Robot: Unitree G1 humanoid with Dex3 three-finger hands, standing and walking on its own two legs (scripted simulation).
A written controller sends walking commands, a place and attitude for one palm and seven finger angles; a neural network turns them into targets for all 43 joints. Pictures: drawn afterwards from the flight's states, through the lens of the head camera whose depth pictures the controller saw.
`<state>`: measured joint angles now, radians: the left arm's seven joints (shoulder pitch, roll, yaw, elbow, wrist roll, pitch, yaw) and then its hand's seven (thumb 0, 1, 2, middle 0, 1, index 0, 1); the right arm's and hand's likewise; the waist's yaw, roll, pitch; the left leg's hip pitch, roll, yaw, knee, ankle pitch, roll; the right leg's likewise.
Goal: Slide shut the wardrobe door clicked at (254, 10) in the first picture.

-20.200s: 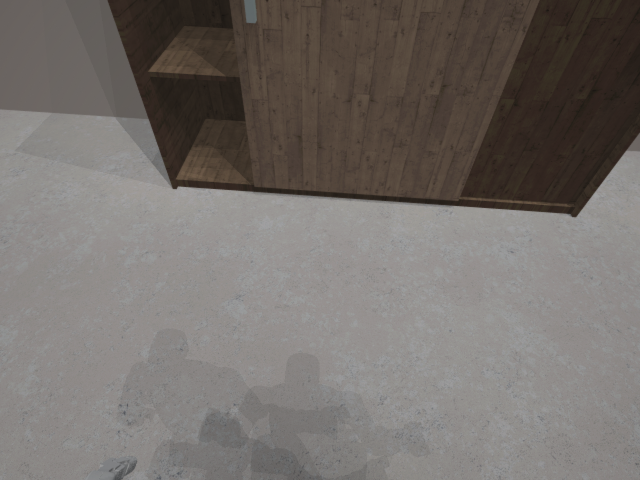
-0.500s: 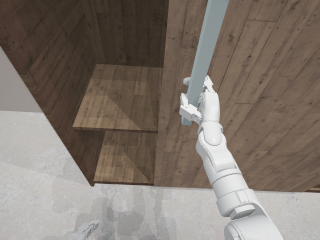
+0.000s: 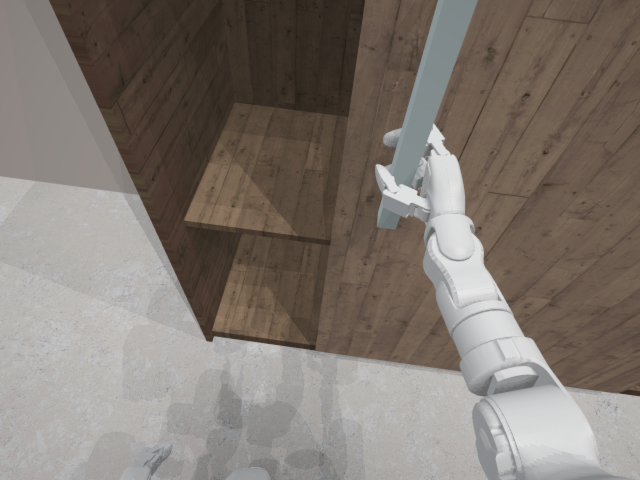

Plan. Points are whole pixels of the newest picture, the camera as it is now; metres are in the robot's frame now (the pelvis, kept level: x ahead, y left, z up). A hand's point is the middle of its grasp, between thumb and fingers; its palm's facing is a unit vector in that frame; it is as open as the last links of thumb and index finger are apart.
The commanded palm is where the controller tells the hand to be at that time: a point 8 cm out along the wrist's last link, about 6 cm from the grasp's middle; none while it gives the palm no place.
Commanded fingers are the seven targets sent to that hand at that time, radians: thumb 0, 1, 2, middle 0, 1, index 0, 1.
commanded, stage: step sideways, sliding the door along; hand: right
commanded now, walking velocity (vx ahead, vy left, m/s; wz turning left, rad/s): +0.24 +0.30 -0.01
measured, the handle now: (415, 116) +0.49 -0.04 +0.19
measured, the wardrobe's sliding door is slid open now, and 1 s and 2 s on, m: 0.33 0.18 0.00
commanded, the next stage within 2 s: stop walking and hold the door there in 1.86 s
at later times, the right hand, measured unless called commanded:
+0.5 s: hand (374, 186) +0.44 -0.01 +0.12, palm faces +0.05 +0.99 -0.12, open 6.7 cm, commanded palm +0.43 +0.01 +0.13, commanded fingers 0.00 -0.90 -0.90 0.45 1.40 0.45 1.40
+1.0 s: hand (265, 170) +0.45 +0.13 +0.12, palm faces +0.17 +0.98 -0.10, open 6.5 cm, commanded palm +0.42 +0.15 +0.13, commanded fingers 0.00 -0.90 -0.90 0.45 1.40 0.45 1.40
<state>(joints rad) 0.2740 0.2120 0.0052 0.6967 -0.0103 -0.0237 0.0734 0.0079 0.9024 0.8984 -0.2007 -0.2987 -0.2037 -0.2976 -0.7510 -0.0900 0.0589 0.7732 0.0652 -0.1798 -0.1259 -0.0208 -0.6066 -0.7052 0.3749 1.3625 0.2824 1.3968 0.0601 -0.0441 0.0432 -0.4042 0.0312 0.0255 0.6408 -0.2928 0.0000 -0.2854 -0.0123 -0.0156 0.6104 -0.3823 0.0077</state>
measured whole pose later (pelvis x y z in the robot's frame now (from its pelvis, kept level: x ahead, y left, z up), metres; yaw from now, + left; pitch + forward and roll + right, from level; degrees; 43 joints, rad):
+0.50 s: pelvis +0.04 +0.12 -0.01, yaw -5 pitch -4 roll +1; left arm 0.16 0.17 -0.01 0.64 -0.03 0.00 0.05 0.01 0.90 0.90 -0.20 -0.30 -0.20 -0.30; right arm -0.68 -0.13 0.12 0.51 0.09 -0.12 -0.10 -0.02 -0.64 -0.85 0.44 1.40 0.21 1.40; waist -0.09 -0.04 0.24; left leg -0.40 0.05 0.02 0.74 -0.32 0.03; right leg -0.20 -0.17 0.05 0.65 -0.38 0.12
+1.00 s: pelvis +0.09 +0.27 +0.00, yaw -12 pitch -1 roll -2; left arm 0.05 0.20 0.03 0.61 -0.02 -0.04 0.03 0.01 0.90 0.90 -0.20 -0.30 -0.20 -0.30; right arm -0.42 -0.06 0.13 0.19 0.04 -0.11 -0.15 0.00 -0.70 -0.82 0.43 1.40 0.19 1.40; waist -0.05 -0.04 0.23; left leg -0.32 -0.02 0.08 0.64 -0.29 0.09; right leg -0.27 -0.09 -0.06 0.68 -0.38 0.04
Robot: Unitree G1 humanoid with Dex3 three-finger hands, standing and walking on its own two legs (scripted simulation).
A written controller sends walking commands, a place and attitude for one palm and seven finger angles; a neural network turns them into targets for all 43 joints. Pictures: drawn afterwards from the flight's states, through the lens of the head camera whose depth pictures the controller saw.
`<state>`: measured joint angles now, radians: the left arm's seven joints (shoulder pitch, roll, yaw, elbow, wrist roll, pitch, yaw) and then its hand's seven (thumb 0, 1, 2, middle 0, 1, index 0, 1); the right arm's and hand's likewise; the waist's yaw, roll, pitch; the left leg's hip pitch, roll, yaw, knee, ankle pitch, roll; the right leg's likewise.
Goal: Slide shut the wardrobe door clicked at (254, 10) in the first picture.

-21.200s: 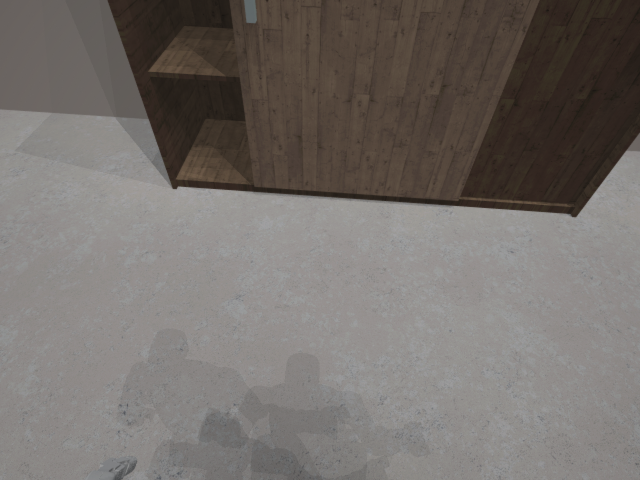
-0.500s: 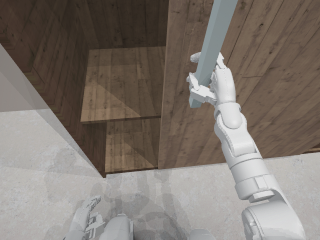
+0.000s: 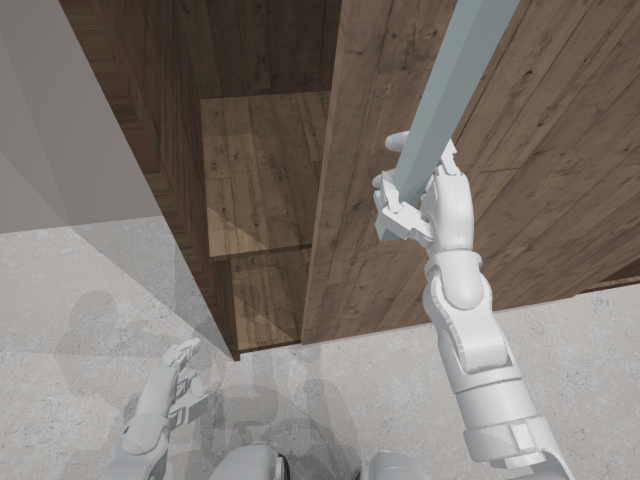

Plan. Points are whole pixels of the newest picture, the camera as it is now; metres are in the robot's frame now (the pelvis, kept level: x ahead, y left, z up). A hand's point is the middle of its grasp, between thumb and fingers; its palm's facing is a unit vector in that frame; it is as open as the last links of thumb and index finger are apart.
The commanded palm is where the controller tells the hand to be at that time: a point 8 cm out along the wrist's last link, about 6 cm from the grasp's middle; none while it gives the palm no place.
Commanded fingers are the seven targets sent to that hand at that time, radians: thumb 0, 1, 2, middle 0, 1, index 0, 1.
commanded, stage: step sideways, sliding the door along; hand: right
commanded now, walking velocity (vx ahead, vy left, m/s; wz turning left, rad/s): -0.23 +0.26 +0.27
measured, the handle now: (418, 123) +0.43 -0.08 +0.19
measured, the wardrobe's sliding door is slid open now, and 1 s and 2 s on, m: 0.18 0.00 0.00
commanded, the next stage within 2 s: stop walking and hold the door there in 0.86 s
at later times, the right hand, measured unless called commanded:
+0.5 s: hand (218, 230) +0.34 +0.12 +0.12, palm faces -0.13 +0.99 -0.07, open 6.5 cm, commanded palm +0.32 +0.12 +0.12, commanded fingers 0.00 -0.90 -0.90 0.45 1.40 0.45 1.40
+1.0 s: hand (210, 224) +0.35 +0.13 +0.12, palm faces +0.15 +0.98 -0.10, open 6.4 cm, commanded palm +0.32 +0.09 +0.11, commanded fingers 0.00 -0.90 -0.90 0.45 1.40 0.45 1.40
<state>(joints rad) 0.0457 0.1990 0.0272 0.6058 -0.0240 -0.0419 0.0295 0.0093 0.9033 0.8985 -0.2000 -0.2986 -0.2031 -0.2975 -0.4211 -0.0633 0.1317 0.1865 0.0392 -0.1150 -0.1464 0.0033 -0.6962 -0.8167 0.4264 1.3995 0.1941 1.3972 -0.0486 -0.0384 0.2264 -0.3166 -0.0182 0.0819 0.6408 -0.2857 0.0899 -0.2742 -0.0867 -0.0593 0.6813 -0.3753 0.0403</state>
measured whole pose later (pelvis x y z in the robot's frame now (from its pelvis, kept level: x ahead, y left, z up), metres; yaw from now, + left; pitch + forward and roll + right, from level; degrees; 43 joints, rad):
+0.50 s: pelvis -0.03 +0.15 -0.01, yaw +4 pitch -2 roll -2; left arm 0.07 0.19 0.06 0.57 -0.01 -0.01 0.02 0.01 0.90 0.90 -0.20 -0.30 -0.20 -0.30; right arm -0.39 -0.08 0.14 0.18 0.06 -0.12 -0.14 0.01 -0.70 -0.78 0.40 1.40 0.22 1.40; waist -0.02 -0.01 0.19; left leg -0.37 -0.06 0.04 0.75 -0.34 0.03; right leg -0.22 -0.18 -0.12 0.55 -0.28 0.13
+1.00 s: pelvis -0.07 +0.28 +0.01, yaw +8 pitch -2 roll +4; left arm 0.17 0.19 0.01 0.61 -0.03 0.04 0.00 0.01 0.90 0.90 -0.20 -0.30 -0.21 -0.30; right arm -0.52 -0.23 -0.07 0.39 0.12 -0.08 -0.14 -0.01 -0.67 -0.82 0.40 1.39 0.23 1.40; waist -0.15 -0.09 0.20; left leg -0.47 0.06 0.02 0.98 -0.40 -0.02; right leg -0.13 -0.31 -0.10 0.51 -0.31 0.14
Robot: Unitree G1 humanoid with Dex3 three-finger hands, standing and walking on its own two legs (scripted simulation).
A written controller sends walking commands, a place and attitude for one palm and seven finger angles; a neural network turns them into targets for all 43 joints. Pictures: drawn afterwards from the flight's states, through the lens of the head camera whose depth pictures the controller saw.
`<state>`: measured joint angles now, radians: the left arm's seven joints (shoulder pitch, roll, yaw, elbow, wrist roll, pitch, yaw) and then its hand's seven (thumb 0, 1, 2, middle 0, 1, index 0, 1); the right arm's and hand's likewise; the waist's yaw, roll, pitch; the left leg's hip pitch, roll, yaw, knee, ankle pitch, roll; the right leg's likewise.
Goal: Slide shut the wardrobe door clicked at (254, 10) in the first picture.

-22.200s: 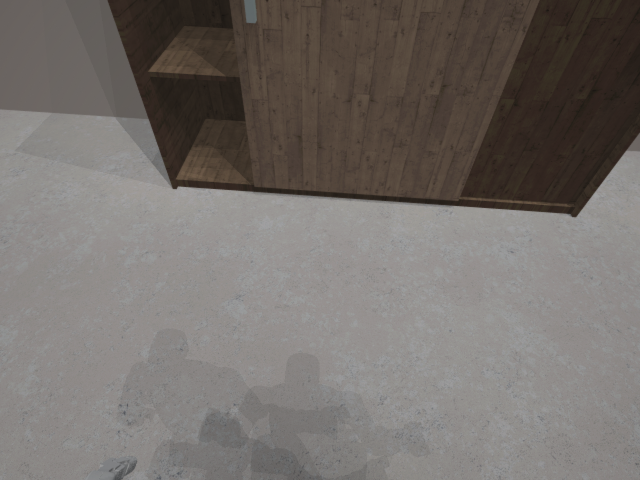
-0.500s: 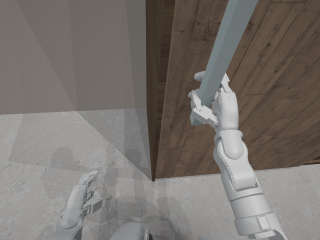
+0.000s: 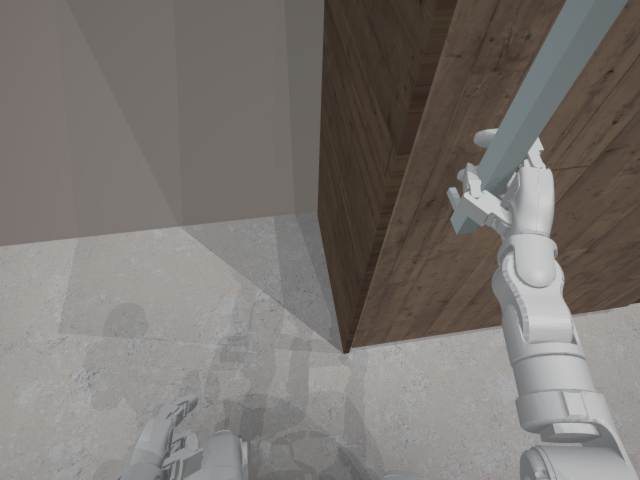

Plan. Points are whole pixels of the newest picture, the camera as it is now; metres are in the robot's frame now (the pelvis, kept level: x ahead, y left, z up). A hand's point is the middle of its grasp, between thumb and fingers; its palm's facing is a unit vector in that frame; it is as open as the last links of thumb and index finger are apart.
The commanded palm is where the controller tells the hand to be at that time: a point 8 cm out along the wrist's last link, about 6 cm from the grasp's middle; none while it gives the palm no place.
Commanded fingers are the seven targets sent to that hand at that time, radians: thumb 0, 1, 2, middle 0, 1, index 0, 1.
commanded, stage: stop walking and hold the door there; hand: right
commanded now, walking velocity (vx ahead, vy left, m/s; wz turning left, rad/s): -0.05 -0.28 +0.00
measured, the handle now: (507, 119) +0.44 -0.24 +0.18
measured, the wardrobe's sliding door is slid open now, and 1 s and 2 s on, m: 0.00 0.00 0.00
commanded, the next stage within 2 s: none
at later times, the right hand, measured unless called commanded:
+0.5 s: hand (474, 195) +0.39 -0.21 +0.11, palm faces +0.42 +0.86 -0.29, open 6.3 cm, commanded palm +0.35 -0.25 +0.11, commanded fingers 0.00 -0.90 -0.90 0.45 1.40 0.45 1.40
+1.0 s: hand (475, 195) +0.39 -0.22 +0.11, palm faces +0.40 +0.87 -0.30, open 6.1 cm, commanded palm +0.35 -0.25 +0.11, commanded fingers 0.00 -0.90 -0.90 0.45 1.40 0.45 1.40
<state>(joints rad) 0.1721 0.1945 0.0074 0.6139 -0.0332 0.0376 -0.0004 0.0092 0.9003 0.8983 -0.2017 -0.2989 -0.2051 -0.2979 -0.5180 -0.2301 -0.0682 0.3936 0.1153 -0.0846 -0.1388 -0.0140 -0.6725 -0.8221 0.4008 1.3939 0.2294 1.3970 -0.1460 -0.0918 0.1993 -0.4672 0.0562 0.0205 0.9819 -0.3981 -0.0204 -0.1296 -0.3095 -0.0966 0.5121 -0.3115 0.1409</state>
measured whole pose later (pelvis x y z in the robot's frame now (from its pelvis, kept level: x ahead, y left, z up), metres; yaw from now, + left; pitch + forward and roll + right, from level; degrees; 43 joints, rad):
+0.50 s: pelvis +0.02 +0.06 +0.00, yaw +8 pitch -1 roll +0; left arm 0.23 0.32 0.04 0.68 -0.04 -0.04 0.11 0.01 0.90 0.90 -0.20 -0.30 -0.20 -0.30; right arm -0.20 -0.45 -0.41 0.51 0.03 -0.13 -0.14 -0.14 -0.56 -0.78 0.41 1.37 0.35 1.40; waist 0.03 -0.01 0.00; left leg -0.28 0.07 -0.04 0.49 -0.19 -0.07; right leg -0.22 -0.07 -0.10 0.52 -0.28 0.03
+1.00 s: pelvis +0.03 +0.05 +0.00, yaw +7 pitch +0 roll +0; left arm 0.21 0.26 0.00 0.71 -0.04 -0.05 0.10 0.01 0.90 0.90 -0.21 -0.30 -0.21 -0.30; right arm -0.21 -0.42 -0.37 0.51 0.03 -0.17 -0.13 -0.14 -0.56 -0.78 0.43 1.39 0.40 1.40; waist 0.00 -0.03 0.00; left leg -0.30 0.09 -0.05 0.49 -0.19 -0.09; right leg -0.24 -0.05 -0.11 0.53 -0.28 0.01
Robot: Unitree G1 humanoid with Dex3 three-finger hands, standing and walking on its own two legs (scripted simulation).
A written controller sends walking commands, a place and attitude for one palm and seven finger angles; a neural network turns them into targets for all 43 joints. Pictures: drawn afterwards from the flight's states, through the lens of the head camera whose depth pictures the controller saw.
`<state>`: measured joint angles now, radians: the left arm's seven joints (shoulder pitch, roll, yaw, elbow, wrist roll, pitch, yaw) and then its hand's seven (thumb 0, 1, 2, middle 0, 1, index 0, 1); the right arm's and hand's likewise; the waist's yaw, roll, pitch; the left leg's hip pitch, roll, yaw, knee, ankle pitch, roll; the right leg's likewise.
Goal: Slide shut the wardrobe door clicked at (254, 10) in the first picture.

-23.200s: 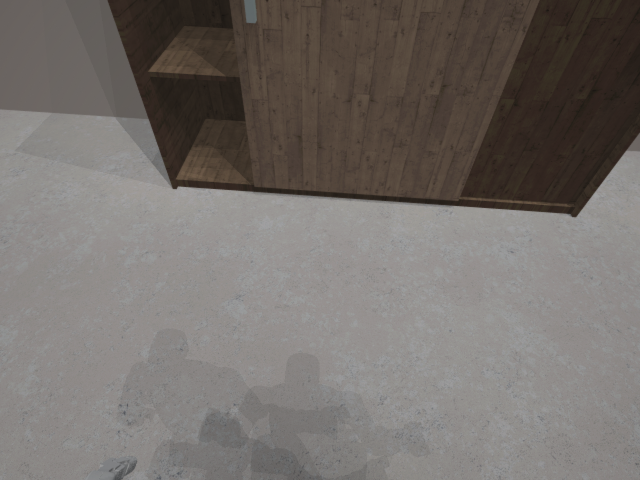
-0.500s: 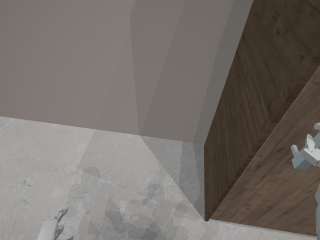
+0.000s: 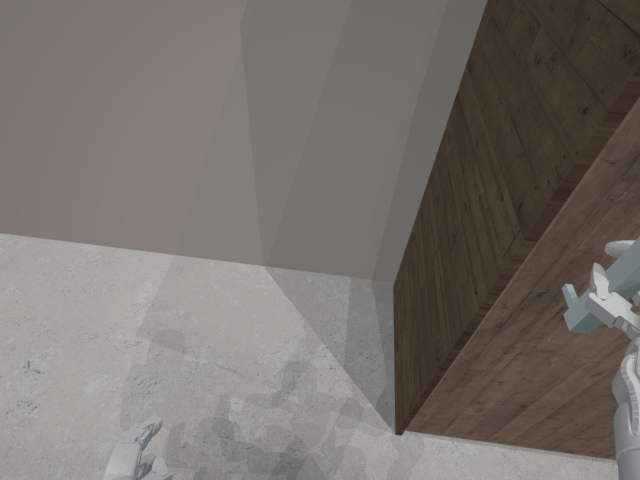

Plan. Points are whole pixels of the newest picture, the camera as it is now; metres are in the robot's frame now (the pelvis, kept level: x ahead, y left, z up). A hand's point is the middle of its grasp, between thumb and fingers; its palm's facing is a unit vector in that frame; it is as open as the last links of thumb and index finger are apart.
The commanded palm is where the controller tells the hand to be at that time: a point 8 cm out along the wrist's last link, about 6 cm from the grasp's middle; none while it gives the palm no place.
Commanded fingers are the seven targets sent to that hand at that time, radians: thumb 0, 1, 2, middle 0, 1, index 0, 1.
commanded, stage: stop walking and hold the door there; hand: right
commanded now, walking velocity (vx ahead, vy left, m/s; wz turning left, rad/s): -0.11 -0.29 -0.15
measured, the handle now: out of the picture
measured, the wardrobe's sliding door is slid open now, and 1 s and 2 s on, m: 0.00 0.00 0.00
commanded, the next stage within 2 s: loosen the grip on the handle in 1.56 s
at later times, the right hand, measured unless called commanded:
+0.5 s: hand (600, 296) +0.33 -0.31 +0.10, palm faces +0.43 +0.88 -0.21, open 6.1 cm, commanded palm +0.28 -0.34 +0.11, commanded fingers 0.00 -0.90 -0.90 0.45 1.40 0.45 1.40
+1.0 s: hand (604, 298) +0.32 -0.31 +0.11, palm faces +0.21 +0.97 -0.09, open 6.1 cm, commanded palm +0.29 -0.35 +0.11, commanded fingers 0.00 -0.90 -0.90 0.45 1.40 0.45 1.40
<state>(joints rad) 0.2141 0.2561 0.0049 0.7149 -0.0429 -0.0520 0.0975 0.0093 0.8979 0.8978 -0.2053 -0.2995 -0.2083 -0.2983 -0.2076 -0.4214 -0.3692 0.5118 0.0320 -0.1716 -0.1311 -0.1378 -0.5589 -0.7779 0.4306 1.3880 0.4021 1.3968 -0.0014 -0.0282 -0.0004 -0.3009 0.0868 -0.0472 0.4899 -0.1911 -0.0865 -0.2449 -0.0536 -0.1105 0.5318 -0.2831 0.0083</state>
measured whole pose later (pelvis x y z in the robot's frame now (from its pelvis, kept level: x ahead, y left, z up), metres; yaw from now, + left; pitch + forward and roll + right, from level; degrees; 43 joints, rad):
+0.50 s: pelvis -0.02 -0.05 -0.01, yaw -1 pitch -2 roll -1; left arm 0.19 0.20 -0.03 0.68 -0.03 -0.04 0.05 0.01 0.90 0.90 -0.20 -0.30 -0.21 -0.30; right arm -0.24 -0.32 -0.28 0.36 0.07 -0.19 -0.14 -0.10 -0.63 -0.78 0.45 1.40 0.33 1.40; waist -0.02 -0.03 0.10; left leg -0.37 0.11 0.09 0.79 -0.41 -0.05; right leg -0.28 0.03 -0.14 0.63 -0.32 -0.08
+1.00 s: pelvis -0.04 -0.15 -0.01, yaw -5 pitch -2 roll -2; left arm 0.12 0.14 -0.06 0.63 -0.01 -0.05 0.03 0.01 0.90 0.90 -0.20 -0.30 -0.20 -0.30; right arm -0.31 -0.16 -0.02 0.13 0.05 -0.08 -0.14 -0.04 -0.69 -0.77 0.45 1.40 0.28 1.40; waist -0.02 0.03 0.16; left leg -0.32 0.02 0.10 0.66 -0.30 -0.01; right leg -0.27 -0.06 -0.10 0.60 -0.29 0.04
